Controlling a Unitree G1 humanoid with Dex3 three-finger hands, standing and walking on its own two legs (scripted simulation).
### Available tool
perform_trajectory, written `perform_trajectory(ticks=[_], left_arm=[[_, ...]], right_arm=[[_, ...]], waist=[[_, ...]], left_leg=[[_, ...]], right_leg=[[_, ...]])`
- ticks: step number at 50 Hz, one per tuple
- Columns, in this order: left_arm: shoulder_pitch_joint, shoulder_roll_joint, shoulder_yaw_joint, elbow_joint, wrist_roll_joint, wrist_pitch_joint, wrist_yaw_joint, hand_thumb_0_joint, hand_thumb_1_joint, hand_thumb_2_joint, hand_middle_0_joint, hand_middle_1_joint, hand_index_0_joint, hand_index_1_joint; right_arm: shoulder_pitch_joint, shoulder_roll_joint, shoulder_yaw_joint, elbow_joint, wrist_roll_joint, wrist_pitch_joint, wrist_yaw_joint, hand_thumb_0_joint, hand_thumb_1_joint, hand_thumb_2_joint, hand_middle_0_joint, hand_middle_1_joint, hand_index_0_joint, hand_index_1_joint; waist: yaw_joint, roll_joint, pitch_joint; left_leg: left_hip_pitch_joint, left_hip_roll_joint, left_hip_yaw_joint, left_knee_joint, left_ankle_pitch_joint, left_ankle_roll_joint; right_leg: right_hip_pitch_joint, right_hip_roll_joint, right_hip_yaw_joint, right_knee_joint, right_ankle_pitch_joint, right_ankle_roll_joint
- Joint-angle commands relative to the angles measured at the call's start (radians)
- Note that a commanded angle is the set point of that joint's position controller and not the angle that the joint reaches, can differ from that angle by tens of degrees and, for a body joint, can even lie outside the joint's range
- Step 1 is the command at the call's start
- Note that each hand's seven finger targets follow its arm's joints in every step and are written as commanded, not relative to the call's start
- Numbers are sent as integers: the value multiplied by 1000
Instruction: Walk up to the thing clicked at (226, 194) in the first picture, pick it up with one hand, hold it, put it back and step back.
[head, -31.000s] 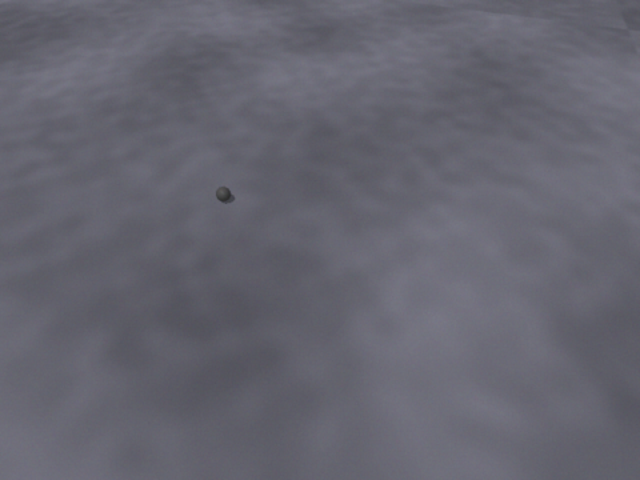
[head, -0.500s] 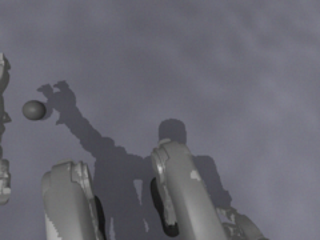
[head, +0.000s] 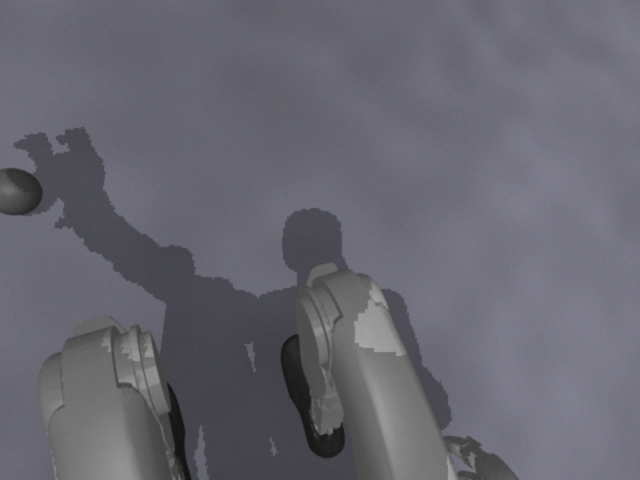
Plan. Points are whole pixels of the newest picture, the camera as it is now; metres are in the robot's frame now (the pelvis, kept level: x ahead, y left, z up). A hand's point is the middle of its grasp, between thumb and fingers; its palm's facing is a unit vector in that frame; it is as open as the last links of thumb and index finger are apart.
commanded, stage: home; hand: left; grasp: from above
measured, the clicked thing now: (13, 191) +0.52 +0.30 -0.29
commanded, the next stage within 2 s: none
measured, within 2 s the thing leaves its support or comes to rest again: neither
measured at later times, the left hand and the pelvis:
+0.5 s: hand out of the picture +0.38 +0.29 +0.02, palm faces -0.30 -0.59 -0.75, open 8.3 cm; pelvis +0.01 +0.01 +0.13, yaw +4 degrees
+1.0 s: hand out of the picture +0.26 +0.23 +0.22, palm faces +0.14 -0.94 -0.30, open 7.4 cm; pelvis +0.05 +0.01 +0.32, yaw +8 degrees
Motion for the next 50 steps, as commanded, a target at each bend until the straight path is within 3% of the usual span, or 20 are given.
perform_trajectory(ticks=[1, 3, 5, 7, 9, 11, 16, 18, 21, 23, 25, 26, 28, 31, 32, 34, 36, 39, 44, 50], left_arm=[[-372, 284, 68, -277, -46, 39, 54, 0, -363, 902, -184, -832, -180, -836], [-285, 259, 75, -289, -80, 70, 34, 0, -203, 935, -250, -672, -224, -692], [-262, 235, 71, -330, -116, 99, 1, 0, -87, 897, -237, -609, -215, -629], [-187, 226, 90, -356, -163, 127, -40, 0, 53, 894, -231, -563, -212, -580], [-121, 163, 78, -449, -231, 147, -94, 0, 190, 872, -220, -500, -205, -513], [-33, 127, 83, -535, -298, 168, -146, 0, 329, 831, -205, -423, -195, -432], [207, -25, 72, -780, -514, 211, -269, 0, 729, 896, -205, -348, -202, -351], [289, -54, 70, -865, -579, 222, -300, 0, 889, 906, -201, -305, -201, -305], [377, -99, 79, -1023, -672, 227, -317, 0, 900, 902, -200, -301, -200, -301], [429, -157, 57, -1084, -731, 235, -319, 0, 900, 900, -200, -300, -200, -300], [452, -184, 48, -1163, -775, 241, -307, 0, 900, 900, -200, -299, -200, -299], [497, -201, 52, -1134, -791, 250, -302, 0, 900, 900, -200, -299, -200, -299], [585, -221, 59, -1174, -826, 268, -285, 0, 900, 900, -200, -298, -200, -299], [643, -268, 44, -1250, -907, 310, -272, 0, 899, 900, -200, -298, -200, -299], [681, -303, 26, -1248, -936, 325, -272, 0, 900, 901, -200, -299, -200, -300], [721, -301, 48, -1304, -994, 348, -264, 0, 903, 909, -202, -304, -201, -305], [816, -340, 32, -1315, -1045, 374, -263, 0, 904, 910, -202, -305, -202, -306], [876, -352, 47, -1369, -1121, 400, -254, 0, 900, 902, -200, -300, -200, -300], [1027, -414, 54, -1405, -1202, 452, -250, 0, 900, 900, -200, -300, -200, -300], [1228, -478, 77, -1513, -1293, 519, -255, 0, 900, 900, -200, -300, -200, -300]], right_arm=[[225, -266, -107, -19, 1, -10, -3, 0, -893, -894, 200, 299, 200, 299], [235, -259, -118, -18, 11, 0, 5, 0, -884, -895, 199, 299, 199, 299], [251, -249, -127, -15, 19, 14, 13, 0, -886, -895, 199, 299, 199, 299], [260, -247, -149, -17, 35, 30, 18, 0, -888, -896, 199, 299, 199, 299], [264, -223, -163, -27, 50, 45, 22, 0, -891, -897, 200, 300, 199, 300], [269, -228, -189, -41, 69, 60, 22, 0, -894, -898, 200, 300, 199, 300], [212, -194, -215, -90, 104, 80, 1, 0, -898, -899, 200, 300, 200, 300], [185, -188, -220, -111, 114, 81, -14, 0, -900, -900, 200, 300, 200, 300], [140, -165, -232, -140, 131, 73, -31, 0, -900, -900, 200, 300, 200, 300], [110, -151, -234, -157, 137, 63, -43, 0, -900, -900, 200, 300, 200, 300], [88, -144, -236, -163, 146, 49, -63, 0, -900, -900, 200, 300, 200, 300], [75, -140, -232, -158, 149, 41, -71, 0, -899, -900, 200, 300, 200, 300], [52, -131, -231, -168, 157, 22, -89, 0, -899, -900, 200, 300, 200, 300], [15, -126, -223, -180, 168, -5, -115, 0, -899, -900, 200, 300, 200, 300], [-1, -121, -221, -172, 170, -13, -123, 0, -899, -900, 200, 300, 200, 300], [-19, -114, -212, -190, 175, -29, -138, 0, -898, -900, 200, 300, 200, 300], [-30, -100, -206, -198, 177, -44, -152, 0, -898, -900, 200, 300, 200, 300], [-41, -86, -193, -206, 179, -64, -171, 0, -899, -900, 200, 300, 200, 300], [-30, -60, -172, -223, 180, -87, -200, 0, -900, -900, 200, 300, 200, 300], [7, -41, -155, -246, 182, -113, -244, 0, -900, -900, 200, 300, 200, 300]], waist=[[14, 487, -923], [53, 498, -946], [56, 479, -949], [81, 442, -954], [108, 421, -1001], [132, 365, -982], [156, 211, -866], [166, 171, -812], [191, 172, -843], [183, 174, -809], [185, 202, -787], [189, 206, -733], [204, 203, -724], [207, 208, -707], [196, 198, -665], [202, 178, -675], [202, 174, -633], [206, 157, -610], [211, 144, -507], [233, 127, -471]], left_leg=[[696, -4, 87, -268, 185, 17], [717, -4, 90, -298, 215, 14], [720, -1, 92, -309, 241, 21], [713, -6, 99, -329, 254, 25], [764, -4, 96, -364, 296, 29], [768, -8, 97, -397, 314, 32], [720, -8, 94, -507, 214, 45], [743, -2, 77, -556, 162, 44], [840, 3, 59, -643, 121, 39], [885, 6, 52, -694, 91, 38], [954, 10, 39, -765, 34, 33], [965, 12, 31, -802, 8, 31], [1026, 10, 34, -860, -22, 28], [1124, 9, 16, -953, -54, 24], [1138, 10, 17, -973, -50, 23], [1184, 3, 22, -1005, -33, 26], [1233, 3, 33, -1049, -9, 25], [1299, -1, 42, -1108, 29, 26], [1396, 0, 32, -1236, 56, 25], [1556, 0, 47, -1354, 231, 15]], right_leg=[[409, 17, -73, -241, 243, -70], [428, 17, -74, -250, 257, -74], [455, 22, -70, -276, 278, -71], [487, 19, -57, -300, 281, -71], [540, 20, -46, -330, 302, -67], [580, 19, -33, -376, 311, -70], [650, 16, -3, -500, 254, -66], [658, 12, 3, -548, 204, -69], [722, 1, 15, -602, 176, -65], [738, -1, 20, -641, 161, -63], [744, -7, 25, -687, 124, -60], [741, -9, 27, -701, 109, -58], [791, -9, 34, -756, 88, -58], [856, -14, 42, -826, 67, -55], [861, -15, 44, -850, 65, -54], [931, -14, 53, -901, 70, -54], [979, -16, 62, -953, 80, -54], [1079, -18, 72, -1031, 105, -53], [1211, -18, 76, -1157, 129, -51], [1415, -15, 69, -1286, 261, -50]])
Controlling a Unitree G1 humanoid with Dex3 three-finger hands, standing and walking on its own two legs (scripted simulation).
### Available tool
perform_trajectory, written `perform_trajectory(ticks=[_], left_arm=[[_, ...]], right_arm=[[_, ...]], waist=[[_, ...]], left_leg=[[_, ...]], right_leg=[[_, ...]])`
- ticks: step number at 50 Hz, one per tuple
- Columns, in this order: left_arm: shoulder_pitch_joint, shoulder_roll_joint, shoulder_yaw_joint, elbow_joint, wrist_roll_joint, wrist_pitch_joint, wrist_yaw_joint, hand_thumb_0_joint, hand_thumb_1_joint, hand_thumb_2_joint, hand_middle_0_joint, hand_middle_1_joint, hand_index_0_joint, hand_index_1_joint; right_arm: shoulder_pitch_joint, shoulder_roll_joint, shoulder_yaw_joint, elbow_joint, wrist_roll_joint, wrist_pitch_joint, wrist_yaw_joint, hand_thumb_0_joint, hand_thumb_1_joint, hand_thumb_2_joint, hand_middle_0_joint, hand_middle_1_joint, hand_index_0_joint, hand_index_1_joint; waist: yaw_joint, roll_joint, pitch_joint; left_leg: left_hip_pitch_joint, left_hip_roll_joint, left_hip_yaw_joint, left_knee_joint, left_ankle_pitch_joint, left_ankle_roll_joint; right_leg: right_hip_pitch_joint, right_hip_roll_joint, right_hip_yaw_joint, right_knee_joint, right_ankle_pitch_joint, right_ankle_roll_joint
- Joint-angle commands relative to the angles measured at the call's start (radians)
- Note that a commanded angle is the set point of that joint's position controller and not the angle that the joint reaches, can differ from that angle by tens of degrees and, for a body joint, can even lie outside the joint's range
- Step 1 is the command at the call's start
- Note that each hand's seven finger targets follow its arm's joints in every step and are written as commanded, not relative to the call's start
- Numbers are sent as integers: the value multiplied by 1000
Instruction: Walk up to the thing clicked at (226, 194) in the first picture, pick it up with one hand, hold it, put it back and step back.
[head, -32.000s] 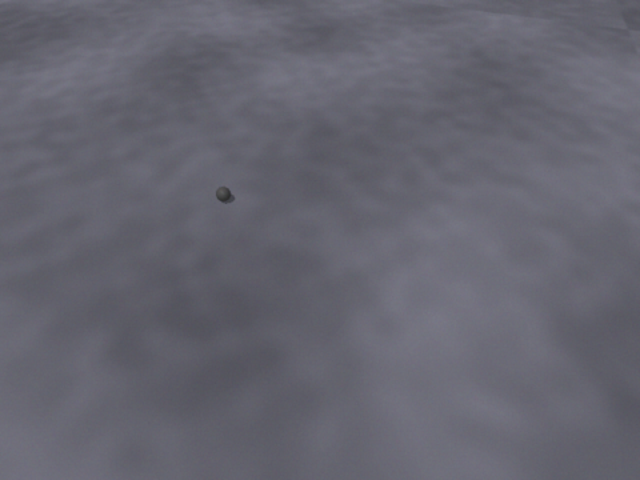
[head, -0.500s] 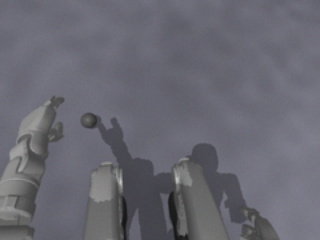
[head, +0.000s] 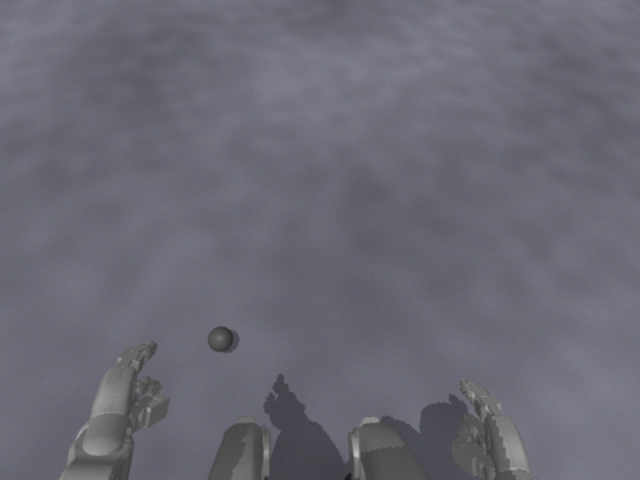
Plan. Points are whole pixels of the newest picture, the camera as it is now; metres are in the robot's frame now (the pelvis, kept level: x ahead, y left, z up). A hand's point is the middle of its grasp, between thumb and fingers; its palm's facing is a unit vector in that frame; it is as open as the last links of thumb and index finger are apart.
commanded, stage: home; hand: left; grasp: from above
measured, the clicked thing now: (220, 339) +0.51 +0.22 -0.61
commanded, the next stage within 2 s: none
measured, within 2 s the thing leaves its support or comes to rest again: neither
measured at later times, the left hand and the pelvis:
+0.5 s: hand (129, 442) +0.19 +0.18 +0.03, palm faces +0.08 -0.97 -0.21, open 7.4 cm; pelvis +0.04 +0.00 +0.08, yaw +2 degrees
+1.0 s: hand (129, 444) +0.19 +0.18 +0.03, palm faces +0.07 -0.98 -0.21, open 7.4 cm; pelvis +0.03 +0.00 +0.07, yaw +1 degrees
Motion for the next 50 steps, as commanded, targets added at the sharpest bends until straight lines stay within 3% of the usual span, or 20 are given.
perform_trajectory(ticks=[1, 7, 11, 14, 17, 22, 33, 39, 42, 48, 50], left_arm=[[32, 99, 79, -270, -53, -1, 13, 0, 900, 900, -200, -300, -200, -300], [215, 65, 72, -402, -85, 29, -2, 0, 900, 900, -200, -300, -200, -300], [318, 52, 58, -481, -79, 43, -13, 0, 900, 900, -200, -301, -200, -300], [357, 40, 42, -506, -73, 49, -25, 0, 900, 900, -200, -301, -200, -301], [386, 37, 42, -511, -74, 53, -39, 0, 900, 900, -200, -301, -200, -300], [343, 48, 39, -513, -66, 55, -58, 0, 900, 900, -200, -300, -200, -300], [345, 60, 46, -534, -56, 47, -61, 0, 900, 900, -200, -299, -200, -299], [346, 57, 42, -537, -59, 52, -55, 0, 900, 900, -200, -300, -200, -300], [365, 53, 45, -529, -60, 54, -56, 0, 900, 900, -200, -300, -200, -300], [348, 61, 48, -532, -63, 56, -58, 0, 900, 900, -200, -300, -200, -300], [362, 54, 44, -548, -67, 54, -59, 0, 900, 900, -200, -301, -200, -300]], right_arm=[[28, -135, -58, -132, -2, -61, -45, 0, -900, -900, 200, 300, 200, 300], [72, -123, -60, -161, -12, -91, -76, 0, -901, -899, 200, 299, 200, 299], [82, -118, -65, -181, -20, -110, -89, 0, -901, -899, 200, 299, 200, 299], [79, -117, -67, -189, -25, -125, -93, 0, -901, -899, 199, 299, 200, 299], [70, -122, -70, -193, -30, -138, -95, 0, -901, -899, 200, 299, 200, 299], [52, -132, -73, -201, -34, -163, -97, 0, -901, -900, 200, 299, 200, 299], [42, -135, -72, -194, -37, -189, -92, 0, -900, -900, 200, 300, 200, 300], [40, -135, -70, -190, -37, -193, -95, 0, -901, -900, 200, 299, 200, 299], [40, -136, -72, -190, -37, -195, -95, 0, -901, -900, 200, 299, 200, 299], [37, -136, -70, -189, -36, -198, -98, 0, -901, -900, 200, 299, 200, 299], [46, -134, -72, -184, -36, -200, -97, 0, -901, -899, 200, 299, 200, 299]], waist=[[-1, 50, -265], [6, 21, -202], [11, 23, -153], [5, 7, -103], [17, -13, -56], [5, -21, 3], [31, 18, -51], [22, -1, -58], [33, -6, -53], [31, -1, -31], [37, 7, -65]], left_leg=[[392, -10, -20, -329, 185, 18], [512, -20, 19, -420, 307, 20], [569, -19, 21, -470, 348, 19], [585, -21, 21, -495, 344, 23], [582, -18, 18, -524, 309, 25], [577, -23, 31, -535, 229, 29], [599, -24, 23, -537, 247, 21], [598, -24, 23, -532, 234, 25], [590, -22, 20, -533, 243, 23], [577, -20, 19, -543, 189, 23], [588, -19, 14, -541, 227, 20]], right_leg=[[291, 13, 14, -300, 205, -29], [448, 16, 9, -431, 316, -22], [489, 20, -2, -477, 345, -21], [498, 20, -5, -508, 340, -19], [498, 22, -17, -526, 300, -16], [473, 12, -11, -554, 227, -9], [500, 10, -10, -529, 241, -14], [499, 10, -7, -539, 233, -13], [500, 12, -12, -528, 238, -14], [483, 13, -11, -540, 191, -12], [499, 14, -12, -523, 222, -15]])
